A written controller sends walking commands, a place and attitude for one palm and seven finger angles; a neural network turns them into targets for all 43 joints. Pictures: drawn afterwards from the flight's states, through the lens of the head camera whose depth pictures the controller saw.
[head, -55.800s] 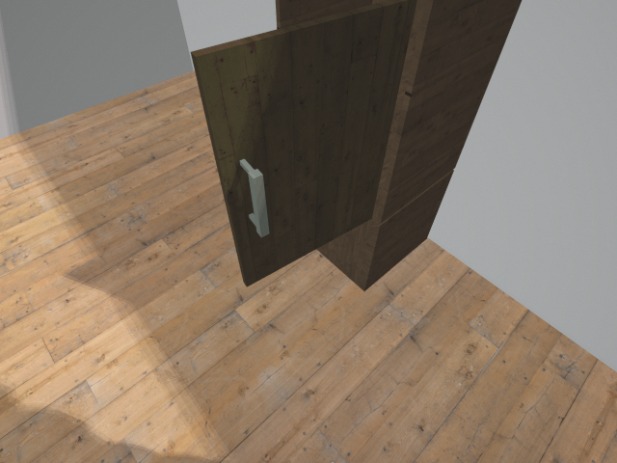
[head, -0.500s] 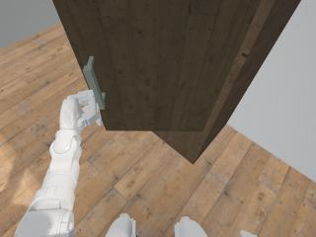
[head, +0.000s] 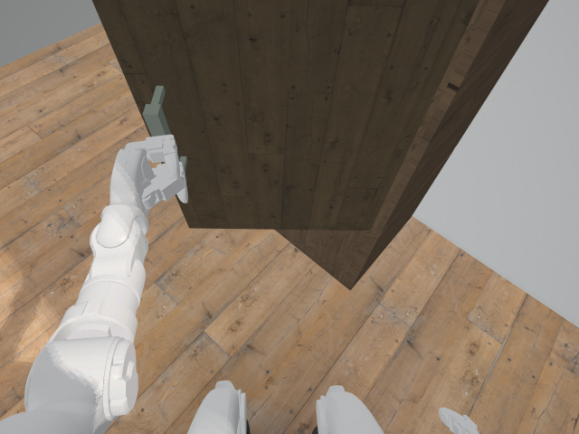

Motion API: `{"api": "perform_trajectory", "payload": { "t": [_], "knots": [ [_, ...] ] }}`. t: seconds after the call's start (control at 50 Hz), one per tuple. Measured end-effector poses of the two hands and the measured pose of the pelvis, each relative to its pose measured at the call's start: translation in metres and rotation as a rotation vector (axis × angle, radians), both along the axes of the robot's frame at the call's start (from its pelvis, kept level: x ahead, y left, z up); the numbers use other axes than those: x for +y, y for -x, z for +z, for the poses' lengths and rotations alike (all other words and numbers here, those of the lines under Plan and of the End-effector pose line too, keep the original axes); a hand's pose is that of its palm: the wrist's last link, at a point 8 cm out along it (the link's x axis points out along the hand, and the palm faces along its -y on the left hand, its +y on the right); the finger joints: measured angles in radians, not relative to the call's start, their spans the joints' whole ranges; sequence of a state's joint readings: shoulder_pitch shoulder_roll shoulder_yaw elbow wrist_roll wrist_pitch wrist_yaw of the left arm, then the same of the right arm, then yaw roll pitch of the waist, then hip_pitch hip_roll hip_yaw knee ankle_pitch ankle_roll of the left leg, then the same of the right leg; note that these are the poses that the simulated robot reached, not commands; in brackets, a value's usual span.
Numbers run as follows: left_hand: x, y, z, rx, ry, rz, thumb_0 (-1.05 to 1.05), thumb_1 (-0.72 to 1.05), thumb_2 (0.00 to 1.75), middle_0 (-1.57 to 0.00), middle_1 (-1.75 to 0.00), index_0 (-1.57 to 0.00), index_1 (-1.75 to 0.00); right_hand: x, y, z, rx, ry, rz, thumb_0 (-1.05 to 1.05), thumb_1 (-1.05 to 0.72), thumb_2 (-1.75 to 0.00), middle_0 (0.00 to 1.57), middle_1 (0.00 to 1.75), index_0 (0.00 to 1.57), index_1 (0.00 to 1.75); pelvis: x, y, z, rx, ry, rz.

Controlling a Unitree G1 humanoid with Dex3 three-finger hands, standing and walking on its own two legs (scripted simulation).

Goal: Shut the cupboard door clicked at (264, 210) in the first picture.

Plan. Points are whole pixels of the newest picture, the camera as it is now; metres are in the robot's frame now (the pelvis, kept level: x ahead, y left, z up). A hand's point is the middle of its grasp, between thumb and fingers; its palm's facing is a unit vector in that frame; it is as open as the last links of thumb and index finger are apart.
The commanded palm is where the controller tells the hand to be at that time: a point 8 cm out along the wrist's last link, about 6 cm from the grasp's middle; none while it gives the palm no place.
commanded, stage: push the door shut along its arc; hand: left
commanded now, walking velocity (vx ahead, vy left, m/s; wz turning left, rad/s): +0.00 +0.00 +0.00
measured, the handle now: (170, 141) +0.53 +0.17 +0.06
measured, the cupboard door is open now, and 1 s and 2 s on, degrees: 42 24 20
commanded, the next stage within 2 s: pull the fist back off the door in 1.28 s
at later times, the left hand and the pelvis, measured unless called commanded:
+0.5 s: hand (192, 147) +0.51 +0.13 +0.06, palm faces -0.20 -0.98 -0.02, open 3.1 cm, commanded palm +0.51 +0.18 +0.06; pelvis +0.00 +0.00 -0.02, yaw -1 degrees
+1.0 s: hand (207, 120) +0.57 +0.11 +0.06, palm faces -0.31 -0.95 -0.02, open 3.1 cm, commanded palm +0.58 +0.14 +0.06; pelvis +0.00 +0.02 -0.03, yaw -2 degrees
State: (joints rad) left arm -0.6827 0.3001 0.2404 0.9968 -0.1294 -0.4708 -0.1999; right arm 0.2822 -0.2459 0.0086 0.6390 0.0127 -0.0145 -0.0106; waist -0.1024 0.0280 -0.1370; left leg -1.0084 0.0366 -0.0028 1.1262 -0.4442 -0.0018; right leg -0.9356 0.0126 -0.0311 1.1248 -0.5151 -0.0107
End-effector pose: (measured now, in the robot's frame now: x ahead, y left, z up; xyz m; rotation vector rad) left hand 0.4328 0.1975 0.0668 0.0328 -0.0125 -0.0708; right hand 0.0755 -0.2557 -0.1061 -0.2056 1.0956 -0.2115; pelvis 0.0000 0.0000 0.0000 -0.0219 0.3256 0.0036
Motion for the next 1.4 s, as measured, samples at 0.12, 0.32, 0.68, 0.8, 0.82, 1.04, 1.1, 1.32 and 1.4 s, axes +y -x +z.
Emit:
{"api": "perform_trajectory", "payload": {
  "t": [0.12,0.32,0.68,0.8,0.82,1.04,1.1,1.32,1.4],
  "knots": [
    [0.003,-0.019,0.000,0.018,-0.003,-0.038,0.00,0.89,0.92,-1.30,-1.50,-1.30,-1.50,-0.003,0.016,-0.006,0.051,0.007,-0.019,0.01,-0.91,-0.90,0.20,0.30,0.20,0.30,0.000,0.000,-0.005,0.025,0.004,0.001],
    [-0.001,-0.049,-0.003,0.036,0.007,-0.084,0.00,0.89,0.92,-1.30,-1.50,-1.31,-1.50,-0.006,0.054,-0.014,0.158,0.022,-0.063,0.01,-0.91,-0.90,0.20,0.30,0.20,0.30,0.002,0.002,-0.014,0.069,0.014,-0.002],
    [-0.012,-0.094,-0.002,0.060,0.003,-0.172,0.02,0.90,0.90,-1.30,-1.50,-1.32,-1.50,0.004,0.093,-0.013,0.247,0.037,-0.112,0.01,-0.91,-0.90,0.20,0.30,0.20,0.30,0.008,0.004,-0.024,0.125,0.038,-0.009],
    [-0.017,-0.109,-0.002,0.063,0.004,-0.200,0.02,0.90,0.90,-1.30,-1.50,-1.31,-1.50,0.007,0.100,-0.014,0.268,0.045,-0.119,0.00,-0.91,-0.90,0.20,0.30,0.20,0.30,0.011,0.004,-0.028,0.145,0.046,-0.010],
    [-0.018,-0.111,-0.002,0.063,0.003,-0.204,0.02,0.90,0.90,-1.30,-1.50,-1.31,-1.50,0.008,0.101,-0.014,0.272,0.046,-0.120,0.00,-0.91,-0.90,0.20,0.30,0.20,0.30,0.012,0.004,-0.029,0.149,0.047,-0.010],
    [-0.029,-0.134,0.000,0.066,0.004,-0.258,0.02,0.90,0.90,-1.30,-1.50,-1.30,-1.50,0.017,0.113,-0.016,0.308,0.052,-0.143,0.00,-0.91,-0.90,0.20,0.30,0.20,0.30,0.016,0.002,-0.035,0.180,0.056,-0.017],
    [-0.034,-0.139,0.000,0.074,0.001,-0.276,0.02,0.90,0.90,-1.30,-1.50,-1.30,-1.50,0.020,0.116,-0.016,0.320,0.052,-0.148,0.00,-0.91,-0.90,0.20,0.30,0.20,0.30,0.017,0.001,-0.036,0.186,0.059,-0.017],
    [-0.055,-0.162,0.003,0.070,0.000,-0.322,0.02,0.90,0.90,-1.30,-1.50,-1.30,-1.50,0.023,0.131,-0.018,0.354,0.067,-0.176,0.00,-0.91,-0.90,0.20,0.30,0.20,0.30,0.017,0.002,-0.044,0.221,0.065,-0.022],
    [-0.068,-0.171,0.005,0.069,-0.004,-0.345,0.02,0.90,0.90,-1.30,-1.50,-1.30,-1.50,0.025,0.138,-0.020,0.369,0.068,-0.191,0.00,-0.91,-0.90,0.20,0.30,0.20,0.30,0.016,0.002,-0.048,0.235,0.065,-0.025]
  ]
}}
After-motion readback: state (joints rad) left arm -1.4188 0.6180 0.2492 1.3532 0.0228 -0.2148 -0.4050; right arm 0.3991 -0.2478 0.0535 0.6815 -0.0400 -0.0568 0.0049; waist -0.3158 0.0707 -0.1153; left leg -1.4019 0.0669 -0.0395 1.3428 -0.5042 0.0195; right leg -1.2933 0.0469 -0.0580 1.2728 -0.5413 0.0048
